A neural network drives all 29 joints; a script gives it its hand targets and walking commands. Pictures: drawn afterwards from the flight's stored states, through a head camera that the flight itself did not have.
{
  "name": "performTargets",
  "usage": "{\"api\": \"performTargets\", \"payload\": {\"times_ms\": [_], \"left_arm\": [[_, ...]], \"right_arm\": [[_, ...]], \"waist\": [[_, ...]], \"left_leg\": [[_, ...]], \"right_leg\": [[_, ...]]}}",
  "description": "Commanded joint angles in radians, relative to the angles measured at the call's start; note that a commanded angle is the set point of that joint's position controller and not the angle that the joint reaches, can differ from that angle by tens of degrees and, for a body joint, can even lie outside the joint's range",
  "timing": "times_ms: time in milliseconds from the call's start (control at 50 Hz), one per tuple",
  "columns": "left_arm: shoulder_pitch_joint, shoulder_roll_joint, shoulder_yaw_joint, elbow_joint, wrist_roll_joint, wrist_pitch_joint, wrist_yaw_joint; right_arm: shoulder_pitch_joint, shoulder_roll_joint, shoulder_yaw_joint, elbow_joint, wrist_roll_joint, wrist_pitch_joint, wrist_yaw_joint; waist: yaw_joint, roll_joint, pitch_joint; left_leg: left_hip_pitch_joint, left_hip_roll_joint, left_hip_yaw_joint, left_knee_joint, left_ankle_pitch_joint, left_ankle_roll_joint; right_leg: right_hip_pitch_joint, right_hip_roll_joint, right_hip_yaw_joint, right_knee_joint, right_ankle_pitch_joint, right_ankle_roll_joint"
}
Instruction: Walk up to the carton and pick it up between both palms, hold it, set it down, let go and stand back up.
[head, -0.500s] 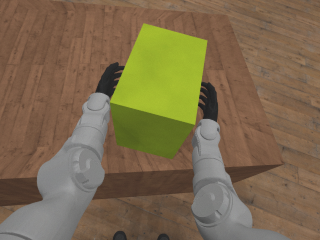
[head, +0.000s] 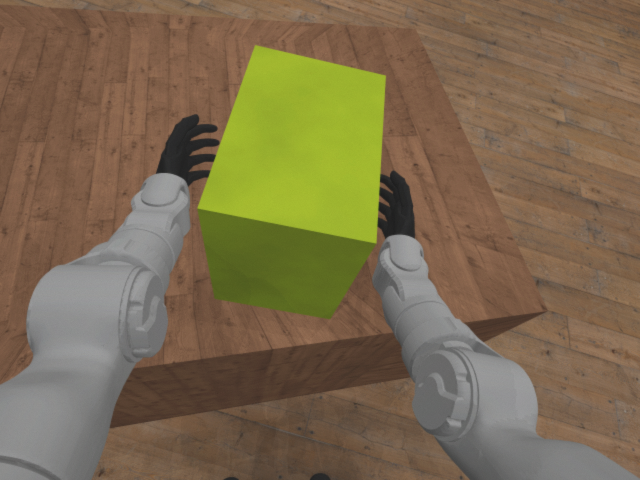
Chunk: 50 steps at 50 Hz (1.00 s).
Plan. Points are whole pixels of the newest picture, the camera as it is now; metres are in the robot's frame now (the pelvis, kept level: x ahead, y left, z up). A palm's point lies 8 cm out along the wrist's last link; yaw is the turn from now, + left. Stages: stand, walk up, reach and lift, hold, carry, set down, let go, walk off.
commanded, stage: set down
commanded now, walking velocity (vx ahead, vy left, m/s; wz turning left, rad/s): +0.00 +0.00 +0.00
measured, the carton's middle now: (295, 193) +0.49 -0.02 +0.00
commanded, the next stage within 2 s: none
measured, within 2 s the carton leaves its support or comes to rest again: neither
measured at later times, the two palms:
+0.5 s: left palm (115, 154) +0.49 +0.20 +0.07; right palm (417, 202) +0.43 -0.16 +0.06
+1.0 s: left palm (119, 111) +0.47 +0.17 +0.16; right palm (465, 165) +0.42 -0.18 +0.15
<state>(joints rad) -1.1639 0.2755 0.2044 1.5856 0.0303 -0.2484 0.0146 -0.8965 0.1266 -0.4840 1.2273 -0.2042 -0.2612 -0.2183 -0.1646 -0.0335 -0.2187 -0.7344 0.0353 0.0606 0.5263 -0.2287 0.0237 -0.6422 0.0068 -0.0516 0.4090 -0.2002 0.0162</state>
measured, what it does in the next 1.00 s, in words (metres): stands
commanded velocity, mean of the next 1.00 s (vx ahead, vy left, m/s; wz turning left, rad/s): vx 0.00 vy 0.00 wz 0.00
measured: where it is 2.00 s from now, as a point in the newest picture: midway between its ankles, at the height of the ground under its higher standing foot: outside the picture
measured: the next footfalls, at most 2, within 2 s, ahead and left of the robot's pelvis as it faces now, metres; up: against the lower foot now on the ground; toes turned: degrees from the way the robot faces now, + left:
none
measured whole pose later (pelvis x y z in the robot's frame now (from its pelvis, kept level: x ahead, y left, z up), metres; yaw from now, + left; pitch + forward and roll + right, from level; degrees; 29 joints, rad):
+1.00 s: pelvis -0.04 +0.00 +0.00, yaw +1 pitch +23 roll -2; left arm -1.44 0.39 -0.22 1.70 -0.39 -0.07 -0.04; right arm -1.18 -0.11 -0.22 1.26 0.17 0.04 -0.20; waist -0.19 -0.03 -0.27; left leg -0.75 0.02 0.03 0.50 -0.16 0.02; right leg -0.67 0.00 -0.08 0.42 -0.15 0.01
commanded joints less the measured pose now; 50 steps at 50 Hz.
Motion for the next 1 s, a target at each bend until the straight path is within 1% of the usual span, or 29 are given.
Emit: {"api": "performTargets", "payload": {"times_ms": [0, 80, 120, 140, 160, 180, 220, 280, 320, 340, 380, 420, 440, 480, 540, 560, 580, 620, 640, 660, 680, 740, 760, 780, 820, 860, 900, 940, 980], "left_arm": [[-0.501, 0.129, -0.060, -0.049, -0.078, -0.071, -0.002], [-0.512, 0.089, -0.118, 0.001, -0.102, -0.078, -0.016], [-0.532, 0.093, -0.165, -0.038, -0.122, -0.091, -0.012], [-0.562, 0.094, -0.172, -0.048, -0.124, -0.095, -0.007], [-0.564, 0.105, -0.185, -0.086, -0.140, -0.102, -0.004], [-0.573, 0.097, -0.200, -0.092, -0.151, -0.104, -0.003], [-0.600, 0.126, -0.207, -0.104, -0.177, -0.108, -0.003], [-0.618, 0.145, -0.228, -0.101, -0.212, -0.117, -0.008], [-0.621, 0.142, -0.268, -0.119, -0.235, -0.116, -0.010], [-0.635, 0.149, -0.286, -0.148, -0.250, -0.114, -0.013], [-0.626, 0.129, -0.313, -0.098, -0.251, -0.103, -0.023], [-0.588, 0.098, -0.329, -0.041, -0.248, -0.082, -0.034], [-0.571, 0.107, -0.324, -0.016, -0.250, -0.072, -0.035], [-0.605, 0.135, -0.332, -0.009, -0.274, -0.057, -0.028], [-0.670, 0.168, -0.370, -0.055, -0.333, -0.045, -0.028], [-0.690, 0.163, -0.390, -0.100, -0.354, -0.044, -0.030], [-0.714, 0.152, -0.395, -0.142, -0.354, -0.036, -0.029], [-0.678, 0.129, -0.390, -0.095, -0.332, -0.009, -0.038], [-0.685, 0.121, -0.392, -0.127, -0.322, 0.006, -0.039], [-0.647, 0.117, -0.377, -0.080, -0.304, 0.020, -0.039], [-0.661, 0.141, -0.362, -0.101, -0.301, 0.030, -0.037], [-0.737, 0.191, -0.373, -0.103, -0.352, 0.054, -0.031], [-0.759, 0.204, -0.382, -0.129, -0.375, 0.055, -0.031], [-0.782, 0.199, -0.406, -0.131, -0.395, 0.061, -0.033], [-0.800, 0.195, -0.421, -0.157, -0.410, 0.074, -0.042], [-0.814, 0.203, -0.426, -0.139, -0.413, 0.094, -0.049], [-0.810, 0.216, -0.425, -0.085, -0.417, 0.120, -0.051], [-0.804, 0.238, -0.425, -0.027, -0.425, 0.142, -0.056], [-0.810, 0.255, -0.444, -0.028, -0.446, 0.155, -0.065]], "right_arm": [[-0.504, -0.178, 0.090, -0.158, 0.086, -0.051, -0.020], [-0.512, -0.242, 0.102, -0.097, 0.125, -0.063, -0.008], [-0.490, -0.301, 0.117, -0.063, 0.153, -0.081, 0.007], [-0.513, -0.311, 0.124, -0.043, 0.164, -0.085, 0.014], [-0.501, -0.327, 0.128, -0.049, 0.180, -0.091, 0.023], [-0.517, -0.348, 0.141, -0.041, 0.198, -0.092, 0.029], [-0.530, -0.352, 0.178, -0.038, 0.229, -0.080, 0.036], [-0.562, -0.366, 0.212, -0.055, 0.262, -0.064, 0.045], [-0.557, -0.370, 0.228, -0.046, 0.285, -0.049, 0.050], [-0.567, -0.379, 0.228, -0.076, 0.291, -0.048, 0.050], [-0.566, -0.396, 0.232, -0.011, 0.303, -0.047, 0.056], [-0.562, -0.422, 0.225, 0.056, 0.307, -0.044, 0.065], [-0.572, -0.425, 0.232, 0.057, 0.309, -0.037, 0.070], [-0.619, -0.451, 0.240, 0.037, 0.311, -0.020, 0.071], [-0.671, -0.435, 0.279, -0.078, 0.342, 0.015, 0.065], [-0.669, -0.431, 0.286, -0.122, 0.349, 0.020, 0.061], [-0.680, -0.436, 0.280, -0.135, 0.353, 0.022, 0.060], [-0.651, -0.454, 0.258, -0.040, 0.353, 0.033, 0.063], [-0.653, -0.470, 0.238, -0.038, 0.346, 0.036, 0.065], [-0.646, -0.472, 0.231, 0.002, 0.332, 0.047, 0.065], [-0.660, -0.492, 0.220, -0.019, 0.325, 0.055, 0.062], [-0.742, -0.483, 0.229, -0.113, 0.331, 0.111, 0.050], [-0.753, -0.455, 0.245, -0.154, 0.338, 0.128, 0.045], [-0.773, -0.450, 0.243, -0.185, 0.343, 0.142, 0.039], [-0.782, -0.424, 0.260, -0.205, 0.357, 0.171, 0.033], [-0.799, -0.428, 0.253, -0.195, 0.363, 0.205, 0.028], [-0.809, -0.425, 0.256, -0.175, 0.360, 0.243, 0.026], [-0.818, -0.427, 0.263, -0.166, 0.366, 0.282, 0.014], [-0.817, -0.403, 0.290, -0.181, 0.384, 0.315, 0.003]], "waist": [[0.040, 0.162, -0.705], [0.025, 0.209, -0.714], [0.002, 0.263, -0.777], [0.019, 0.286, -0.785], [0.009, 0.279, -0.815], [0.014, 0.286, -0.829], [0.016, 0.247, -0.839], [0.018, 0.227, -0.853], [0.005, 0.235, -0.819], [-0.009, 0.241, -0.830], [-0.016, 0.266, -0.789], [-0.010, 0.300, -0.710], [0.007, 0.272, -0.677], [0.015, 0.241, -0.691], [0.015, 0.199, -0.775], [0.003, 0.201, -0.814], [-0.004, 0.239, -0.849], [-0.004, 0.279, -0.774], [-0.006, 0.298, -0.778], [0.011, 0.280, -0.735], [0.019, 0.268, -0.752], [0.006, 0.194, -0.770], [-0.001, 0.169, -0.785], [-0.012, 0.186, -0.779], [-0.025, 0.183, -0.778], [-0.032, 0.208, -0.743], [-0.018, 0.191, -0.692], [-0.024, 0.178, -0.632], [-0.034, 0.167, -0.622]], "left_leg": [[0.324, -0.018, -0.017, 0.103, 0.502, -0.098], [0.507, 0.008, -0.037, 0.171, 0.725, -0.138], [0.640, 0.020, -0.050, 0.214, 0.855, -0.174], [0.668, 0.022, -0.052, 0.221, 0.883, -0.182], [0.704, 0.022, -0.054, 0.222, 0.931, -0.190], [0.713, 0.019, -0.058, 0.225, 0.927, -0.192], [0.643, 0.003, -0.051, 0.206, 0.839, -0.174], [0.522, -0.015, -0.048, 0.169, 0.679, -0.150], [0.506, -0.020, -0.050, 0.156, 0.636, -0.146], [0.539, -0.012, -0.054, 0.156, 0.687, -0.154], [0.651, 0.000, -0.067, 0.191, 0.834, -0.171], [0.754, 0.022, -0.081, 0.214, 0.908, -0.195], [0.740, 0.019, -0.078, 0.201, 0.875, -0.193], [0.650, 0.004, -0.071, 0.166, 0.715, -0.177], [0.519, -0.024, -0.056, 0.119, 0.554, -0.135], [0.539, -0.024, -0.055, 0.125, 0.600, -0.133], [0.617, -0.013, -0.071, 0.145, 0.719, -0.146], [0.776, 0.019, -0.093, 0.181, 0.884, -0.173], [0.844, 0.031, -0.106, 0.180, 0.915, -0.190], [0.840, 0.033, -0.102, 0.168, 0.879, -0.195], [0.838, 0.030, -0.097, 0.153, 0.834, -0.193], [0.612, -0.016, -0.069, 0.073, 0.501, -0.146], [0.561, -0.026, -0.059, 0.058, 0.463, -0.129], [0.528, -0.029, -0.057, 0.042, 0.437, -0.117], [0.568, -0.024, -0.057, 0.044, 0.489, -0.109], [0.602, -0.020, -0.066, 0.039, 0.459, -0.112], [0.564, -0.021, -0.066, 0.010, 0.341, -0.103], [0.504, -0.028, -0.057, -0.023, 0.235, -0.084], [0.471, -0.035, -0.056, -0.042, 0.189, -0.070]], "right_leg": [[0.316, -0.006, 0.012, 0.136, 0.608, 0.000], [0.133, 0.029, -0.035, 0.102, 0.533, -0.018], [0.039, 0.044, -0.057, 0.080, 0.505, -0.028], [-0.009, 0.052, -0.054, 0.072, 0.466, -0.031], [-0.004, 0.057, -0.064, 0.064, 0.484, -0.034], [-0.025, 0.057, -0.061, 0.056, 0.477, -0.035], [0.044, 0.048, -0.046, 0.069, 0.505, -0.029], [0.127, 0.031, -0.032, 0.107, 0.528, -0.019], [0.132, 0.025, -0.034, 0.111, 0.524, -0.019], [0.129, 0.031, -0.042, 0.117, 0.544, -0.020], [0.026, 0.048, -0.064, 0.103, 0.553, -0.020], [-0.113, 0.063, -0.085, 0.057, 0.416, -0.034], [-0.114, 0.062, -0.082, 0.042, 0.380, -0.036], [-0.067, 0.051, -0.066, 0.048, 0.350, -0.030], [0.076, 0.031, -0.042, 0.086, 0.427, -0.018], [0.103, 0.031, -0.047, 0.101, 0.490, -0.011], [0.078, 0.041, -0.058, 0.105, 0.527, -0.012], [-0.076, 0.069, -0.089, 0.064, 0.436, -0.026], [-0.117, 0.078, -0.101, 0.043, 0.394, -0.033], [-0.138, 0.080, -0.100, 0.026, 0.338, -0.032], [-0.120, 0.077, -0.093, 0.007, 0.323, -0.033], [0.056, 0.043, -0.050, 0.022, 0.336, -0.020], [0.121, 0.033, -0.043, 0.037, 0.385, -0.013], [0.145, 0.027, -0.041, 0.044, 0.407, -0.006], [0.144, 0.025, -0.048, 0.051, 0.442, -0.009], [0.087, 0.028, -0.055, 0.027, 0.372, -0.014], [0.077, 0.020, -0.050, 0.015, 0.298, -0.015], [0.116, 0.004, -0.044, 0.004, 0.275, -0.012], [0.172, -0.001, -0.041, 0.008, 0.279, -0.014]]}}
